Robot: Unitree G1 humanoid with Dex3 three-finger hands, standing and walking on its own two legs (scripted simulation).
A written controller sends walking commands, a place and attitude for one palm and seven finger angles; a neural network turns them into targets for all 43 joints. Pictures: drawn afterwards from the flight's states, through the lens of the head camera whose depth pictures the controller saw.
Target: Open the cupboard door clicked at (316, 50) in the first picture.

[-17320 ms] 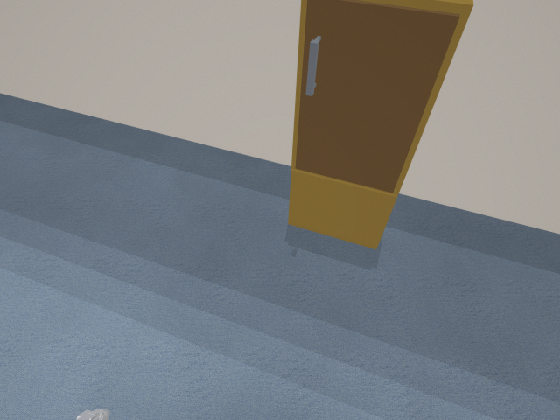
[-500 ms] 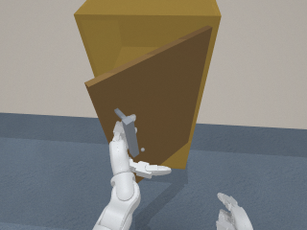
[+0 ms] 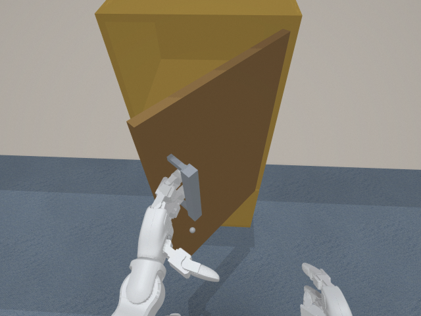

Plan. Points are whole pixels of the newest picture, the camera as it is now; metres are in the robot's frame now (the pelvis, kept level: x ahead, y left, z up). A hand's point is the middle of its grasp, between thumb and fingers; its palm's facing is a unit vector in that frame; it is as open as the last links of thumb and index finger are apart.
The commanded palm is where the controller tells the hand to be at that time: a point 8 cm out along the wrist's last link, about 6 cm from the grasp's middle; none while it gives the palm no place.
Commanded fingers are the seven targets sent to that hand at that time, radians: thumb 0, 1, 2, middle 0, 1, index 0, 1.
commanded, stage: slide the hand sideways off the handle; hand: left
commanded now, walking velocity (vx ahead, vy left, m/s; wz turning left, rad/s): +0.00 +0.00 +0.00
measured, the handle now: (185, 189) +0.33 +0.06 +0.07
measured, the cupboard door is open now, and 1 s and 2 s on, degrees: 50 49 49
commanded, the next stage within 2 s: draw the hand back to the body in 0.68 s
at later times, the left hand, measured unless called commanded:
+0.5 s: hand (163, 254) +0.21 +0.09 +0.07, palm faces -0.05 -1.00 -0.02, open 16.0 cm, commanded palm +0.18 +0.15 +0.07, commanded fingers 0.00 -0.50 0.30 -0.15 -0.30 -0.15 -0.30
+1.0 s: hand (125, 263) +0.19 +0.14 +0.09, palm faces -0.01 -1.00 -0.05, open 16.3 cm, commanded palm +0.16 +0.20 +0.10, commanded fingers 0.00 -0.50 0.30 -0.15 -0.30 -0.15 -0.30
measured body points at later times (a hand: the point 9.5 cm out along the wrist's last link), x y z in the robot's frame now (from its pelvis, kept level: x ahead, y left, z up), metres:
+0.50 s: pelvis +0.01 -0.01 -0.01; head +0.05 -0.03 +0.44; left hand +0.21 +0.14 +0.07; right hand +0.20 -0.23 -0.08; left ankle +0.01 +0.11 -0.69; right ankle +0.00 -0.09 -0.69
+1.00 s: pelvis +0.00 +0.00 -0.01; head +0.03 -0.02 +0.44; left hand +0.19 +0.19 +0.09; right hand +0.19 -0.22 -0.08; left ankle +0.01 +0.11 -0.69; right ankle +0.00 -0.09 -0.69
